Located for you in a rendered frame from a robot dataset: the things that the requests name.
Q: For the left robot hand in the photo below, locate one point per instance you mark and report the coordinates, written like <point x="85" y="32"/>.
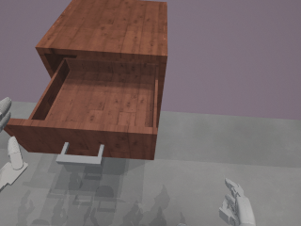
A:
<point x="11" y="171"/>

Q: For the right robot hand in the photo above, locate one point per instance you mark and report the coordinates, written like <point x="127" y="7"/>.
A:
<point x="241" y="208"/>

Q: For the cabinet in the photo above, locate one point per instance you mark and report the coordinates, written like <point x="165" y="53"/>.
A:
<point x="114" y="30"/>

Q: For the drawer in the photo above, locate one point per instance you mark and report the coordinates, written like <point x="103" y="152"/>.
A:
<point x="94" y="102"/>

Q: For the handle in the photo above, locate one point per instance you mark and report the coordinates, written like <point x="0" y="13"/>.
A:
<point x="79" y="160"/>

